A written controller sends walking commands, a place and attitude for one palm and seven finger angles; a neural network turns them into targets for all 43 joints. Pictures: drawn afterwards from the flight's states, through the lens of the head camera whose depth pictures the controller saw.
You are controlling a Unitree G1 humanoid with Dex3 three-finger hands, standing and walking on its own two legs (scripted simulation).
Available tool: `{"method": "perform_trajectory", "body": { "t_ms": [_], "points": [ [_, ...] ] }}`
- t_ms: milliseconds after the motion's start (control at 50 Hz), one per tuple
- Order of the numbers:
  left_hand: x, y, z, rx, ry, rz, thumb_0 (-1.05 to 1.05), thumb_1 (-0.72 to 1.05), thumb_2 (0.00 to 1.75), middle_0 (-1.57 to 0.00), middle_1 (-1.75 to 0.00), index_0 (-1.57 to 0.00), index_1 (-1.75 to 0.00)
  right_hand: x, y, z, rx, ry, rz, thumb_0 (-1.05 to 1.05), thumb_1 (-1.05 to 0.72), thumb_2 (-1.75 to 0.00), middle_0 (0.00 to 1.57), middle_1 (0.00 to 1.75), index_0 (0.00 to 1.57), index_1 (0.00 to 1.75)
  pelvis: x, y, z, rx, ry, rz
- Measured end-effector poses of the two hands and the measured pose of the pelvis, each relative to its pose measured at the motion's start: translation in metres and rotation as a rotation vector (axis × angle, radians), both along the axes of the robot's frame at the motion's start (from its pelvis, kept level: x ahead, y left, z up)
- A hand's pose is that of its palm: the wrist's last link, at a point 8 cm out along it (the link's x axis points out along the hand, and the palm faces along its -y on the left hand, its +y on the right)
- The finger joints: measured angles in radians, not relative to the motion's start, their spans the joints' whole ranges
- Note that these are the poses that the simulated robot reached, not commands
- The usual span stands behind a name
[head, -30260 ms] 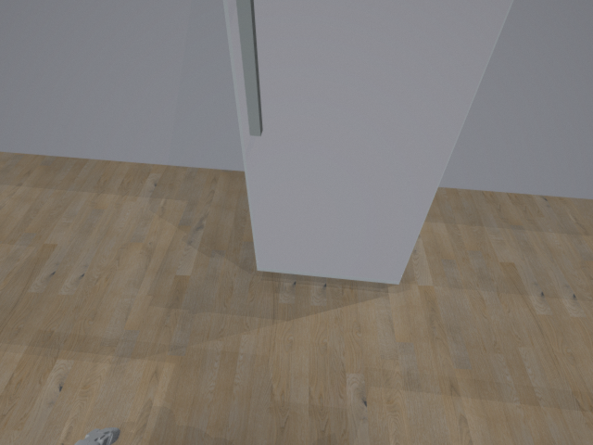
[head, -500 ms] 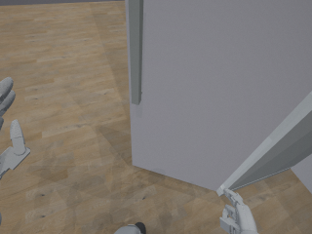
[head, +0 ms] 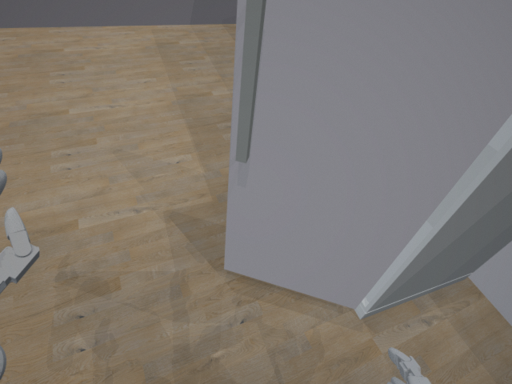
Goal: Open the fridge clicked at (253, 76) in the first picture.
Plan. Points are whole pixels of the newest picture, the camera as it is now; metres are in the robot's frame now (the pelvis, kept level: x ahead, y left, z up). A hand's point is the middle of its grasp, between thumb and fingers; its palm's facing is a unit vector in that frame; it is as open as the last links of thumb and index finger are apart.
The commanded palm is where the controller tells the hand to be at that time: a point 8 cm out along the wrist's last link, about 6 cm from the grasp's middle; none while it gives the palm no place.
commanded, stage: stop stepping back and stand still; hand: left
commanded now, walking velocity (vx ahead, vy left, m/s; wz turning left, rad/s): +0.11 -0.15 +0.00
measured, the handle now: (251, 83) +0.64 +0.06 +0.17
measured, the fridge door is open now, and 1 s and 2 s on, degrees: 54 54 54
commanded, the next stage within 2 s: let the arm hang, fingers relaxed in 0.62 s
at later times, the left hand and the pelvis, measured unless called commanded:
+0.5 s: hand (24, 254) +0.21 +0.28 +0.17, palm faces +0.45 -0.80 -0.41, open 7.4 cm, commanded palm +0.14 +0.31 +0.18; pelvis +0.01 +0.01 +0.00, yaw +1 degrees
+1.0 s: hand out of the picture +0.05 +0.20 -0.16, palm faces -0.01 -0.98 -0.19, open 7.4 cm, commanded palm none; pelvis -0.02 +0.02 +0.00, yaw +3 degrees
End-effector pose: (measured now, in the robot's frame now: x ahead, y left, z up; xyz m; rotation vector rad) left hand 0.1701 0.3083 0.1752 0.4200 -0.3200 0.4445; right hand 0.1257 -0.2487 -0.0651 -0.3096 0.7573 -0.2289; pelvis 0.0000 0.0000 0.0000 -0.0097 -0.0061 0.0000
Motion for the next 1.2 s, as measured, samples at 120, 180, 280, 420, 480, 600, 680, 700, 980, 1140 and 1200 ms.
{"method": "perform_trajectory", "body": {
  "t_ms": [120,180,280,420,480,600,680,700,980,1140,1200],
  "points": [
    [-0.016,-0.015,0.021,0.128,0.051,-0.087,0.02,0.89,0.9,-0.21,-0.3,-0.2,-0.3,0.002,0.035,0.006,0.106,-0.064,0.068,0.01,-0.9,-0.9,0.2,0.3,0.2,0.3,-0.01,-0.002,0.008,0.003,0.008,-0.001],
    [-0.026,-0.016,0.026,0.162,0.07,-0.079,0.02,0.89,0.9,-0.21,-0.3,-0.2,-0.3,0.005,0.04,0.0,0.131,-0.052,0.09,0.01,-0.9,-0.9,0.2,0.3,0.21,0.3,-0.011,-0.002,0.009,-0.009,0.011,0.007],
    [-0.033,-0.001,0.014,0.099,0.07,0.005,0.01,0.89,0.9,-0.22,-0.3,-0.21,-0.3,0.012,0.032,-0.012,0.111,-0.012,0.091,0.01,-0.9,-0.9,0.21,0.3,0.21,0.3,-0.006,0.004,0.002,-0.019,0.003,0.015],
    [-0.015,0.014,-0.005,0.013,0.073,0.048,0.02,0.89,0.9,-0.21,-0.3,-0.2,-0.3,0.026,0.026,-0.007,0.053,-0.018,0.072,0.01,-0.9,-0.9,0.2,0.3,0.21,0.3,0.004,0.013,0.001,0.008,-0.01,0.022],
    [-0.006,0.009,0.002,0.051,0.073,0.015,0.02,0.89,0.9,-0.21,-0.3,-0.2,-0.3,0.034,0.03,0.0,0.063,-0.043,0.084,0.01,-0.9,-0.9,0.2,0.3,0.2,0.3,0.006,0.011,0.004,0.005,0.001,0.024],
    [0.0,-0.001,0.013,0.115,0.084,-0.05,0.02,0.89,0.9,-0.21,-0.3,-0.21,-0.3,0.046,0.034,0.006,0.092,-0.072,0.082,0.01,-0.9,-0.9,0.2,0.3,0.2,0.3,0.009,0.01,0.006,-0.005,0.021,0.014],
    [-0.002,0.001,0.012,0.118,0.111,-0.05,0.01,0.89,0.9,-0.22,-0.3,-0.21,-0.3,0.047,0.033,0.005,0.097,-0.075,0.069,0.01,-0.9,-0.9,0.2,0.3,0.2,0.3,0.009,0.012,0.006,-0.004,0.021,0.013],
    [-0.003,0.002,0.011,0.116,0.118,-0.045,0.01,0.89,0.9,-0.22,-0.3,-0.21,-0.3,0.047,0.033,0.005,0.096,-0.073,0.067,0.01,-0.9,-0.9,0.2,0.3,0.2,0.3,0.008,0.012,0.006,-0.004,0.021,0.013],
    [-0.106,-0.047,-0.292,-0.444,1.385,-0.012,0.01,0.91,0.9,-0.2,-0.3,-0.19,-0.3,-0.032,0.003,-0.045,0.075,0.289,0.049,0.01,-0.9,-0.9,0.2,0.3,0.2,0.3,-0.019,0.016,-0.001,0.006,0.002,0.049],
    [-0.23,-0.07,-0.321,-0.635,1.714,0.118,0.01,0.97,0.9,-0.21,-0.3,-0.2,-0.3,-0.127,0.01,-0.054,0.079,0.613,-0.04,0.01,-0.9,-0.9,0.2,0.3,0.2,0.3,-0.024,0.013,0.007,-0.013,0.0,0.057],
    [-0.256,-0.064,-0.316,-0.644,1.774,0.171,0.01,0.95,0.9,-0.21,-0.3,-0.2,-0.3,-0.149,0.018,-0.058,0.101,0.677,-0.063,0.01,-0.9,-0.9,0.2,0.3,0.2,0.3,-0.025,0.014,0.008,-0.016,-0.003,0.057]
  ]
}}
